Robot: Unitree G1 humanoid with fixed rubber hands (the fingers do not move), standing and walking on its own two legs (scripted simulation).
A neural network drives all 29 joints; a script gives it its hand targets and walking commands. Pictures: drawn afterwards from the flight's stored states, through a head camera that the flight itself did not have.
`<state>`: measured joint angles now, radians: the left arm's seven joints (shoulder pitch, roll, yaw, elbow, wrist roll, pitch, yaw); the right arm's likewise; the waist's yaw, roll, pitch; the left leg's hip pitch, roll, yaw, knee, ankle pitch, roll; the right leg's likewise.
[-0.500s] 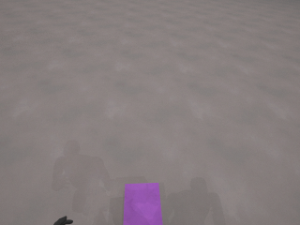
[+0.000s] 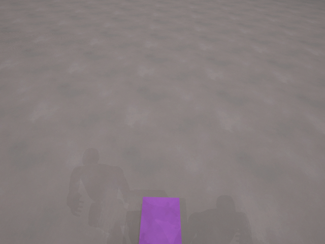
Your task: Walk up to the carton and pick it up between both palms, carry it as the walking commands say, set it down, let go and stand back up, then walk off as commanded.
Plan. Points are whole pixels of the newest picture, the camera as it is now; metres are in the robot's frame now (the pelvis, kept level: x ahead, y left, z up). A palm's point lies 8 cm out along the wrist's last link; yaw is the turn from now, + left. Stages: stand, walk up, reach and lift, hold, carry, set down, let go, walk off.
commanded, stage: stand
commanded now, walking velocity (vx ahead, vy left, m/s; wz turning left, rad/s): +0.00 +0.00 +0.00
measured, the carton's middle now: (160, 229) +0.40 +0.01 -0.67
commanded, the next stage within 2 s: walk off in 1.06 s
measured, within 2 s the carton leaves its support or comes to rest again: neither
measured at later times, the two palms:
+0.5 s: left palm out of the picture +0.00 +0.27 -0.11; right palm out of the picture +0.06 -0.24 -0.10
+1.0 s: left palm out of the picture -0.02 +0.25 -0.12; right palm out of the picture +0.04 -0.26 -0.11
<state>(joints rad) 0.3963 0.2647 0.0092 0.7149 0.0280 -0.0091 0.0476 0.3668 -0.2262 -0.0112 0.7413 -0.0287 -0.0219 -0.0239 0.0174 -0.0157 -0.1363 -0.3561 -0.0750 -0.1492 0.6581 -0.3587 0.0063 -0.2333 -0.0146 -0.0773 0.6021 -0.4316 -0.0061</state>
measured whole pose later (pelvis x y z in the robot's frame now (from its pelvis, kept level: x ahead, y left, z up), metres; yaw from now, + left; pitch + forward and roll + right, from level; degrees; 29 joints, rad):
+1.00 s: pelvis -0.02 -0.01 +0.01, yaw +3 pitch +0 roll -1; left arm 0.39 0.26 0.03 0.81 0.03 0.02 0.04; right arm 0.34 -0.21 -0.02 0.84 -0.02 0.01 -0.03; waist 0.02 -0.01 -0.03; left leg -0.31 -0.07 -0.20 0.60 -0.29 -0.02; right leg -0.16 -0.01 -0.14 0.54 -0.38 -0.03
